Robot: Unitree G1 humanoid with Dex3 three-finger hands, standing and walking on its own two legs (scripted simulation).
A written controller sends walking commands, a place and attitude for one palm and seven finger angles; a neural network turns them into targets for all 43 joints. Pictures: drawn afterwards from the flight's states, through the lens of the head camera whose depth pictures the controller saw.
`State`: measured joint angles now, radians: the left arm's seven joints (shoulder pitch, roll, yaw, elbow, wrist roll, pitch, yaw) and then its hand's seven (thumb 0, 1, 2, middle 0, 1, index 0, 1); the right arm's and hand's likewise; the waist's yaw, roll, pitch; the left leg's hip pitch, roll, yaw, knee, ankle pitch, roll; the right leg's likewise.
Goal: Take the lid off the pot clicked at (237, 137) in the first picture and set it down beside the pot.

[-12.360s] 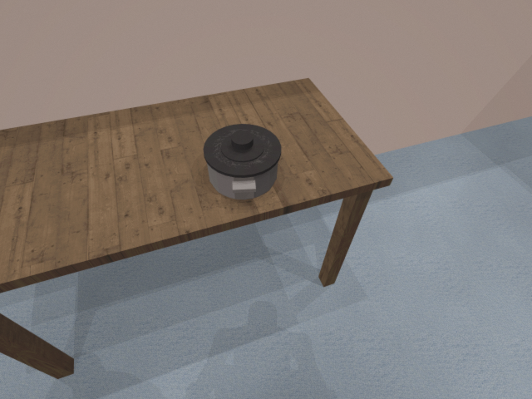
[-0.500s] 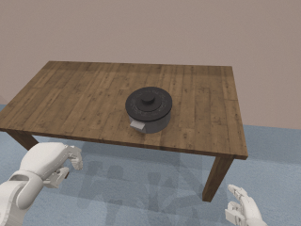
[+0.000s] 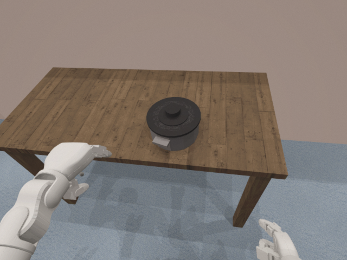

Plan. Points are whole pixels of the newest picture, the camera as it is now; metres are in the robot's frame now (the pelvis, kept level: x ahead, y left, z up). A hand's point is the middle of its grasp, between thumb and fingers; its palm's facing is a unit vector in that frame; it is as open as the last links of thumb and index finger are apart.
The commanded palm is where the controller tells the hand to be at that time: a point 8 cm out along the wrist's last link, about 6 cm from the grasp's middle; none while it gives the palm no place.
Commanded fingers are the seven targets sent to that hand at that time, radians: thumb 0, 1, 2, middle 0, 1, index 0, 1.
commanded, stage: move the open hand above the knob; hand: left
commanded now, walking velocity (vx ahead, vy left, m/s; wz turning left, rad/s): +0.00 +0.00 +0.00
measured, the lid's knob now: (172, 110) +0.56 +0.07 -0.01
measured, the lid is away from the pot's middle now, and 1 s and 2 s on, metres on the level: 0.00 0.00 0.00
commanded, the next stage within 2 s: none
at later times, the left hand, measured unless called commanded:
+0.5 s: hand (108, 152) +0.34 +0.20 +0.06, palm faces -0.30 -0.06 -0.95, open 10.1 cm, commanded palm +0.34 +0.20 +0.12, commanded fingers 0.00 -0.23 1.27 -0.81 -0.08 -0.81 -0.08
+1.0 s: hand (138, 128) +0.42 +0.14 +0.06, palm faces -0.30 -0.04 -0.95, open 10.1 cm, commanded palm +0.42 +0.14 +0.12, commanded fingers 0.00 -0.23 1.27 -0.81 -0.08 -0.81 -0.08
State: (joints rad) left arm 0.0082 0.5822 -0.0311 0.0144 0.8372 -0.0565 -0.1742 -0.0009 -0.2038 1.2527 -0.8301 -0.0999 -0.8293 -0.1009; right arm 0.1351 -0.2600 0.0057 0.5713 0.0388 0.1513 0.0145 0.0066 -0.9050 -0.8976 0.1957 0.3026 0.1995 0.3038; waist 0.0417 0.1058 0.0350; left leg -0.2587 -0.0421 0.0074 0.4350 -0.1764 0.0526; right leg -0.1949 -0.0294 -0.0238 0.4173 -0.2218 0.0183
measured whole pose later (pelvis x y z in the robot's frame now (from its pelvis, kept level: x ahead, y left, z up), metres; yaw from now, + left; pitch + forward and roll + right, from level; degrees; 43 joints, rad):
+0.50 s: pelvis +0.02 -0.01 +0.00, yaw +0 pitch +2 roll +0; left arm -0.23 0.54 -0.14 0.19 0.84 0.02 -0.23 0.00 -0.22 1.27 -0.82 -0.08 -0.82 -0.08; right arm 0.14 -0.28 0.01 0.57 0.06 0.16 0.02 0.01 -0.91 -0.90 0.19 0.30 0.20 0.30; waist 0.01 0.10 0.02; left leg -0.28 -0.03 0.00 0.45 -0.20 0.03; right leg -0.22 -0.02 -0.03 0.45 -0.26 0.00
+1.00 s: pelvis +0.03 -0.02 -0.01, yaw +0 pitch +5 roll +0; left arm -0.53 0.44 -0.25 0.45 0.87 0.11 -0.20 0.00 -0.22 1.27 -0.82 -0.08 -0.82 -0.08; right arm 0.16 -0.28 0.01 0.60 0.07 0.20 0.02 0.00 -0.91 -0.90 0.19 0.30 0.20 0.30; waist -0.02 0.10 -0.01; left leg -0.34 -0.03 0.00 0.49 -0.24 0.02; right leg -0.30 -0.02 -0.03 0.51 -0.30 -0.01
